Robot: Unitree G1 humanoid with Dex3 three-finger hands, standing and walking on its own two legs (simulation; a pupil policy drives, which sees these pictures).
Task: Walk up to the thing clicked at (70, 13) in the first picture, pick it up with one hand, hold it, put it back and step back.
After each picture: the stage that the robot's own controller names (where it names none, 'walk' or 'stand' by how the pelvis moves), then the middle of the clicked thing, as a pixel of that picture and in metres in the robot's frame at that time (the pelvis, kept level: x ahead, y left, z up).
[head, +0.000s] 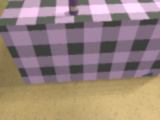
stand; (73, 5) +1.03 +0.07 -0.04
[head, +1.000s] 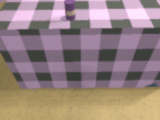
rise first; (70, 10) +0.93 +0.13 -0.03
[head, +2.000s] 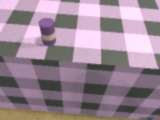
stand; (47, 32) +0.62 +0.19 -0.01
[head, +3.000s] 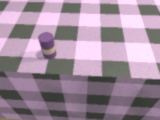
stand; (47, 46) +0.58 +0.19 -0.03
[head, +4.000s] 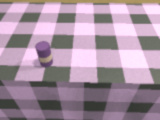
stand; (44, 54) +0.57 +0.20 -0.04
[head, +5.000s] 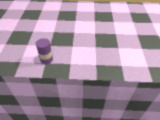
stand; (44, 51) +0.59 +0.20 -0.05
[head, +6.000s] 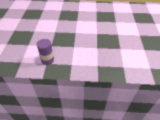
stand; (45, 52) +0.58 +0.20 -0.05
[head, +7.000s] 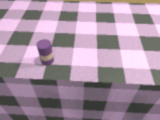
rise first; (45, 52) +0.58 +0.19 -0.05
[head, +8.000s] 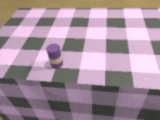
rise first; (55, 56) +0.58 +0.20 -0.04
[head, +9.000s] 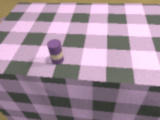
go down; (55, 52) +0.59 +0.20 -0.04
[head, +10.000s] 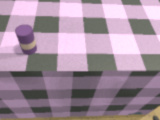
go down; (26, 40) +0.58 +0.19 -0.02
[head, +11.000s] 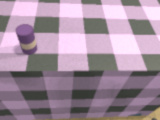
approach; (27, 40) +0.58 +0.19 -0.01
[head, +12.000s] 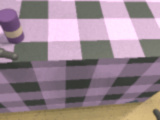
close in; (11, 27) +0.58 +0.21 +0.02
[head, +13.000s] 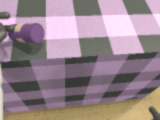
close; (25, 33) +0.55 +0.15 +0.03
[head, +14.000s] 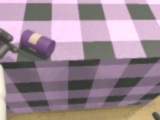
lift; (38, 43) +0.53 +0.13 +0.00
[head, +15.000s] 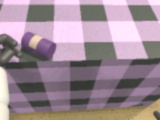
lift; (38, 45) +0.52 +0.14 +0.00
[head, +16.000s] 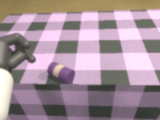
lift; (61, 72) +0.51 +0.13 -0.03
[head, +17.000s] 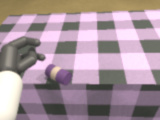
hold; (58, 74) +0.50 +0.15 -0.05
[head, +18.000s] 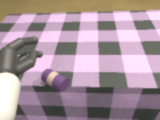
stand; (55, 79) +0.47 +0.15 -0.06
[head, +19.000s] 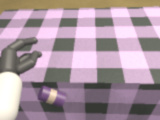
crouch; (51, 96) +0.42 +0.17 -0.14
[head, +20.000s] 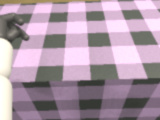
crouch; out of the picture +0.35 +0.22 -0.71
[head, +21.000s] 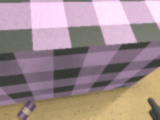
lower; (26, 110) +0.41 +0.21 -0.66
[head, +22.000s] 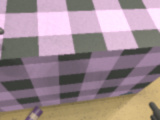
lower; (34, 115) +0.40 +0.21 -0.67
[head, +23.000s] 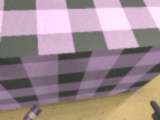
lower; (32, 114) +0.40 +0.21 -0.67
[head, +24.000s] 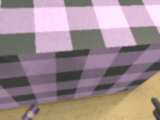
lower; (30, 113) +0.40 +0.21 -0.66
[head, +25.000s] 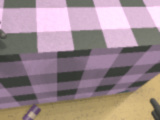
loosen; (31, 114) +0.40 +0.20 -0.66
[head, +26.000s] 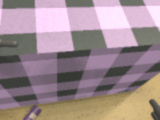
withdraw; (32, 114) +0.40 +0.20 -0.66
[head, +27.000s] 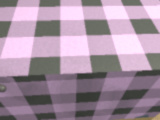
sink last; out of the picture +0.36 +0.18 -0.70
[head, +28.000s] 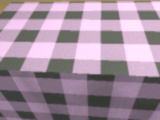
stand; out of the picture +0.42 +0.20 -0.70
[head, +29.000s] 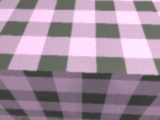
stand; out of the picture +0.38 +0.19 -0.70
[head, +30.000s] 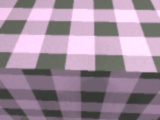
stand; out of the picture +0.38 +0.19 -0.68
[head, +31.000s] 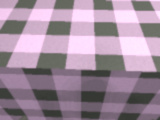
stand; out of the picture +0.38 +0.19 -0.68
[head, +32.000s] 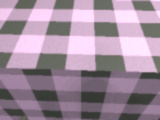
stand; out of the picture +0.37 +0.18 -0.68
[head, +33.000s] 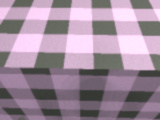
stand; out of the picture +0.38 +0.18 -0.69
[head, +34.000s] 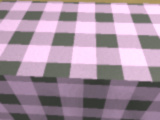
stand; out of the picture +0.38 +0.16 -0.75
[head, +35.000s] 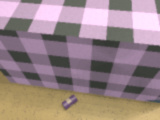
walk; (69, 101) +0.52 +0.13 -0.72
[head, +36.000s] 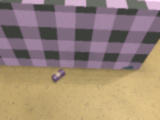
walk; (58, 75) +0.79 +0.18 -0.73
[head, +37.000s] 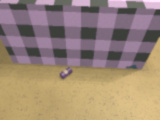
stand; (66, 72) +0.92 +0.17 -0.74
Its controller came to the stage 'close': yes
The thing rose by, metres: 0.01
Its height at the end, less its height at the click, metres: -0.70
